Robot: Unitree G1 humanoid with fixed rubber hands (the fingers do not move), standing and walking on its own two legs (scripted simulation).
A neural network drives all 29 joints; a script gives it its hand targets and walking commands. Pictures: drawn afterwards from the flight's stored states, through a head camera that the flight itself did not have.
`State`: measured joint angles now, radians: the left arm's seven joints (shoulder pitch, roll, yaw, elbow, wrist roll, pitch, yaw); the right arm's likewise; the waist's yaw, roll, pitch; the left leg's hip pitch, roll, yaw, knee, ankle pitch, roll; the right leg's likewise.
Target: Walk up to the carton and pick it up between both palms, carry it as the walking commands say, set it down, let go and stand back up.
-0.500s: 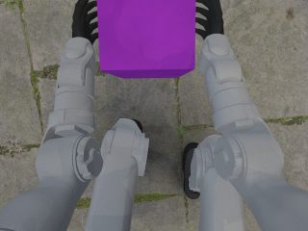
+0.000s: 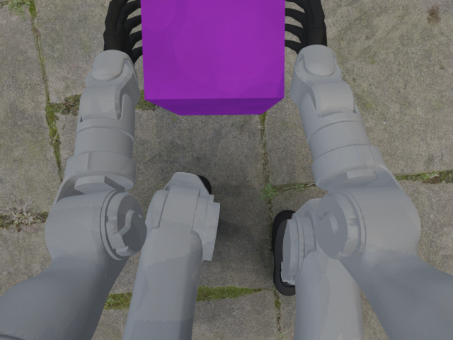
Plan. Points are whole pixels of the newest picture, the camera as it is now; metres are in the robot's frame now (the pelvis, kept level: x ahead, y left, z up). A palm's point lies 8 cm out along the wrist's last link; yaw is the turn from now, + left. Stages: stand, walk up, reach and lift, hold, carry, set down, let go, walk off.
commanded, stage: set down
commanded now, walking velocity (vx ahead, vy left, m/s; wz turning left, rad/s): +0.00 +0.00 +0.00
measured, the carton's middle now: (217, 61) +0.51 +0.13 -0.22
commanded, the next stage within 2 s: none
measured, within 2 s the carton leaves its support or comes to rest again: rests again in 0.82 s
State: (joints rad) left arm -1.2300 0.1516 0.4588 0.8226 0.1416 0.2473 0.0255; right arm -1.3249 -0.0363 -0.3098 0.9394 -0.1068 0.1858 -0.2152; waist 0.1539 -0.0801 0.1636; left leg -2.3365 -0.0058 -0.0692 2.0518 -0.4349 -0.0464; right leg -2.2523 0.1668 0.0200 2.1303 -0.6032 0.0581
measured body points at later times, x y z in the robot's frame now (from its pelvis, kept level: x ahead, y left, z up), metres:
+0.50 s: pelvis +0.01 +0.00 -0.01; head +0.35 +0.04 +0.27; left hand +0.49 +0.27 -0.17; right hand +0.55 -0.01 -0.18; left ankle +0.14 +0.14 -0.35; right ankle +0.10 -0.11 -0.35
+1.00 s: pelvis +0.01 +0.00 -0.01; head +0.35 +0.04 +0.27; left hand +0.48 +0.27 -0.18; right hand +0.55 -0.01 -0.18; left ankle +0.14 +0.14 -0.35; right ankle +0.10 -0.11 -0.35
